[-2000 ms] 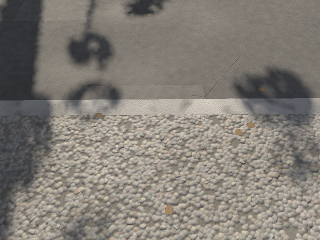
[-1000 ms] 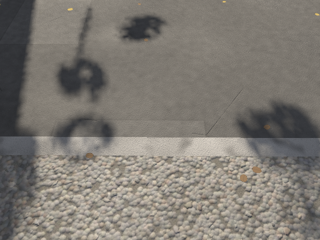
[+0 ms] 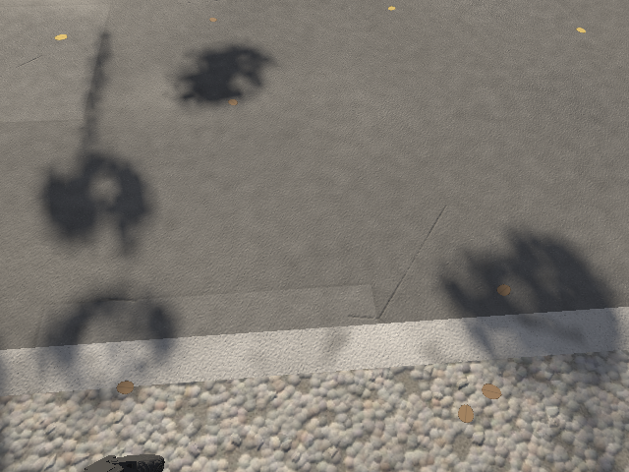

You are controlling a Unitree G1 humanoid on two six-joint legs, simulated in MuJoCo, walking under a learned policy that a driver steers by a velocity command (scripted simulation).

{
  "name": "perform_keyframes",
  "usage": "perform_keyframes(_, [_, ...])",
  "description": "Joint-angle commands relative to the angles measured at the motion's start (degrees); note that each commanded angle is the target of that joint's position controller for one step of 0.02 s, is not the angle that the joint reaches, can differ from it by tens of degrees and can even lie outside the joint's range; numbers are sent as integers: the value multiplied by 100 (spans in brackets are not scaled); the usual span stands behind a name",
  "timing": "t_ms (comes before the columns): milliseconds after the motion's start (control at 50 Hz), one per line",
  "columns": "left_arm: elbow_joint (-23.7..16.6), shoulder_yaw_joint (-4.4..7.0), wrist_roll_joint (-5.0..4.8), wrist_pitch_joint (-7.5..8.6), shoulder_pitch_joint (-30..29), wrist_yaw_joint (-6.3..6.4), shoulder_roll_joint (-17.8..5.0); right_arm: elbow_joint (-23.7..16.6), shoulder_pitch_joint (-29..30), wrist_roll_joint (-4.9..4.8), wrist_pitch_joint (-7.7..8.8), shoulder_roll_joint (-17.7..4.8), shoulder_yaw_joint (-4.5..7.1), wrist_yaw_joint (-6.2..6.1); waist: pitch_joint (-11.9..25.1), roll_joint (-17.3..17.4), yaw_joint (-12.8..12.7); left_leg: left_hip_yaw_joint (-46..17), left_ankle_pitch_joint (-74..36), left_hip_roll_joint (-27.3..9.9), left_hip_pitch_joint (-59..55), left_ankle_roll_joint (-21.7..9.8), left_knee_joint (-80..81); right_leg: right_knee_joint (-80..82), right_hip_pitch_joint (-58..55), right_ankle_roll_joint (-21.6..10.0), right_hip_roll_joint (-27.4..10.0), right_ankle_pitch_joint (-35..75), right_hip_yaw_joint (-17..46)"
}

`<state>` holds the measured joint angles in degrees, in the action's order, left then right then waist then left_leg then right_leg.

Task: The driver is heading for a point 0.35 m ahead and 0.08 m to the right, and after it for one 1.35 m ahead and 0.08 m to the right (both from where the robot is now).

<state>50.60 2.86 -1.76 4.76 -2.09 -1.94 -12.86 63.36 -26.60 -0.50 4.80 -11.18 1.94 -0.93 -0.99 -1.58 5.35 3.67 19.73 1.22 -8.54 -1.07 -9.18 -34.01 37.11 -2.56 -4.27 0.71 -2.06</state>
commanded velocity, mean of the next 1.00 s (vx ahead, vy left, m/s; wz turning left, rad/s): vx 0.47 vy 0.00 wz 0.00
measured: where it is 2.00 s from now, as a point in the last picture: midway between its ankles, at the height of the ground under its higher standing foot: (303, 302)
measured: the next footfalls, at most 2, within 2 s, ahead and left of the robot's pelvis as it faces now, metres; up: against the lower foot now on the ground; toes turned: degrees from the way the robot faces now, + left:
right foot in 0.08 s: +0.25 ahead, -0.13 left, +0.00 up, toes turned -3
left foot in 0.64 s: +0.57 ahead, +0.11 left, +0.00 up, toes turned +3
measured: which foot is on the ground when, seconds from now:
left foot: down 0.00-0.10, up 0.12-0.62, down 0.64-1.00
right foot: up 0.00-0.06, down 0.08-0.66, up 0.68-1.00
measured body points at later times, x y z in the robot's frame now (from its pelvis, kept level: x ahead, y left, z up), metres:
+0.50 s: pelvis +0.29 -0.04 +0.01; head +0.31 -0.04 +0.46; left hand +0.27 +0.22 -0.13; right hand +0.48 -0.28 -0.10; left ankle +0.49 +0.14 -0.68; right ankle +0.21 -0.13 -0.73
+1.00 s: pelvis +0.58 +0.02 +0.01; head +0.60 +0.03 +0.46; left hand +0.74 +0.27 -0.10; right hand +0.58 -0.24 -0.12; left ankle +0.53 +0.11 -0.73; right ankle +0.76 -0.15 -0.68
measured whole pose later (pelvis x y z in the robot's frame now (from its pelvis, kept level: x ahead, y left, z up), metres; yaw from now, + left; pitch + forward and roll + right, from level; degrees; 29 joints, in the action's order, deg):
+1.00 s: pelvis +0.58 +0.02 +0.01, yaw +0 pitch +2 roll +1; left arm 51.5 3.7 -0.2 4.3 4.2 0.3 -14.6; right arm 57.7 -18.4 0.4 4.9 -12.7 2.8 0.0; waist -0.7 -2.4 3.1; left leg 4.0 11.5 3.3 4.3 -3.2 -14.0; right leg -38.7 38.0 -0.5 -6.5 2.2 1.5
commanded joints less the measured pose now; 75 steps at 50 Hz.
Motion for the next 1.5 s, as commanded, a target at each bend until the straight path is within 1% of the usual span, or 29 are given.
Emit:
perform_keyframes(20, [-497,88,-12,125,-520,-95,-480,-150,-110,-26,-19,-1019,222,-33,-580,689,-372,-481,-3570,-1647,289,-775,-204,330,-272,-241,196,-223,-97])
perform_keyframes(80, [91,428,-13,93,1684,-16,-1129,-301,180,34,-114,-1062,227,-26,850,892,-1510,-128,-5314,-1258,1091,-409,-2925,171,-3454,-682,443,-459,-128])
perform_keyframes(100, [278,558,145,71,2619,37,-1677,-441,-309,81,-61,-507,72,34,1867,-240,-1410,-4,-2957,-557,3209,-114,-5215,234,-5779,-1405,-1081,-1240,2114])
perform_keyframes(120, [365,469,145,45,2779,22,-1523,-377,-481,-36,115,-135,-50,96,2661,-1219,-1243,-728,1063,257,4284,-1,-6771,1590,-6395,-1909,-1959,-2290,4678])
perform_keyframes(160, [193,254,92,104,1718,12,-867,-749,676,-288,320,-868,146,106,1061,-581,-1094,-945,537,-415,5090,-271,-7253,1938,-4792,-1327,-1517,-2204,3305])
perform_keyframes(200, [127,134,204,212,1013,-42,-512,-767,854,-126,239,-843,237,-2,422,-23,-605,-845,-265,-932,4404,-315,-6452,2246,-3078,-1074,-1086,-1113,2040])
perform_keyframes(280, [329,128,212,235,1236,3,-617,-834,783,-71,-26,-565,248,-47,27,-192,-318,-769,-613,-1133,4169,-211,-5625,2784,-2169,-1168,-832,-895,1282])
perform_keyframes(420, [482,160,144,161,2051,233,-879,-1340,2362,4,39,-556,235,55,-251,-89,-722,-468,-2643,-905,4751,45,-3153,2890,-2728,-924,-602,-285,591])
perform_keyframes(540, [729,215,81,17,2669,259,-968,-1700,3270,-77,107,-572,144,258,-456,-118,-982,-369,-2225,-671,4893,-84,-2165,2423,-3884,-857,-980,-51,551])
perform_keyframes(600, [698,276,75,-71,2486,281,-1107,-1684,2832,-92,161,-855,236,320,-139,-349,-608,-189,-1557,-400,4052,-332,-1946,1751,-4223,-681,-1102,1461,529])
perform_keyframes(640, [581,193,109,-113,2301,280,-919,-1171,1067,-45,171,-1384,501,266,990,-240,207,-204,-1703,-352,1472,-702,-2028,-348,-3433,-375,-584,2348,88])
perform_keyframes(660, [447,30,185,-39,2849,235,-391,-997,134,85,148,-1989,649,221,2014,877,148,-2467,-1335,-1893,-939,-1488,-2033,-2661,-1303,2,120,241,-172])
perform_keyframes(680, [508,-56,112,120,2940,188,-188,-924,-18,22,110,-1784,571,237,2574,1724,92,-4646,-546,-2528,-1687,-1982,-953,-3969,-2,131,805,-3235,464])
perform_keyframes(700, [399,96,-50,241,2425,163,-773,-986,380,-28,117,-1381,435,236,1865,1320,123,-4080,-172,-2285,-1204,-1646,-823,-4482,651,-13,414,-3150,888])
perform_keyframes(720, [250,115,-119,296,1932,168,-890,-1128,881,-15,119,-1128,365,214,1199,986,26,-3190,-444,-2082,-372,-1418,-758,-4415,798,-106,99,-2667,714])
perform_keyframes(760, [237,189,22,211,1708,249,-826,-1218,1549,92,159,-779,248,245,483,506,-385,-2106,-1258,-1648,1218,-1198,-367,-3618,202,-103,-364,-1870,610])
perform_keyframes(880, [74,195,157,-41,1433,300,-529,-1000,1264,115,182,-1035,284,142,-22,414,-647,-1039,-3245,-1410,1958,-1269,80,-2145,141,200,-455,-868,459])
perform_keyframes(1020, [-162,78,160,-18,450,166,-379,-749,848,49,2,-1065,237,19,129,620,-332,-311,-4083,-1118,1581,-888,-453,132,-865,172,111,606,148])
perform_keyframes(1100, [15,207,258,62,1045,117,-771,-698,1100,-24,-120,-1106,269,-33,435,573,-775,-495,-4126,-1127,1074,-581,-1582,929,-1715,-162,298,552,160])
perform_keyframes(1120, [143,308,318,88,1432,151,-1132,-698,860,54,-114,-1023,246,-32,803,177,-800,-307,-3637,-730,1330,-329,-2347,886,-2624,-312,-13,2648,401])
perform_keyframes(1140, [184,323,402,60,1763,182,-1374,-656,246,172,-66,-629,125,1,1593,-639,-556,-178,-1363,-286,2544,-33,-3649,327,-4420,-937,-1029,4672,1350])
perform_keyframes(1160, [264,201,338,-24,1931,178,-968,-480,-180,98,-81,-295,-6,31,2250,-1370,-597,-399,1800,58,3269,237,-4922,505,-5058,-1744,-1866,4707,2383])
perform_keyframes(1180, [255,120,221,-76,1867,140,-719,-498,134,-25,-156,-733,108,41,2132,-877,-688,-782,2230,-100,3479,283,-5358,836,-4577,-1671,-1679,3071,2488])
perform_keyframes(1220, [106,66,220,-119,1050,173,-668,-671,904,-71,-358,-869,182,-64,1076,-314,-573,-703,1690,-412,3800,331,-5319,1384,-3221,-1251,-1321,827,2047])
perform_keyframes(1280, [34,97,336,-216,480,248,-745,-623,844,15,-553,-694,186,-197,698,-631,-294,-497,945,-511,2864,346,-4173,2050,-1756,-917,-842,-1281,1483])
perform_keyframes(1340, [73,249,161,-276,658,320,-1107,-549,761,31,-480,-750,220,-170,755,-823,-295,-130,359,-297,2416,133,-3586,2535,-1526,-913,-810,-2944,1499])
perform_keyframes(1440, [35,263,-25,-294,475,369,-849,-252,405,136,-338,-556,216,-76,351,-458,58,99,-206,-201,1523,-398,-2042,2309,-972,-494,-547,-3618,1061])
perform_keyframes(1480, [-167,124,22,-267,196,324,-244,-113,-255,115,-263,-869,252,-98,238,1078,189,-1872,1381,-1576,877,-922,-489,-228,75,15,279,-3078,81])
perform_keyframes(1500, [-332,150,-20,-175,129,308,-326,-179,-112,78,-217,-1599,425,-87,-379,2000,101,-3659,2753,-2439,1209,-1470,447,-1131,1079,14,645,-2735,-38])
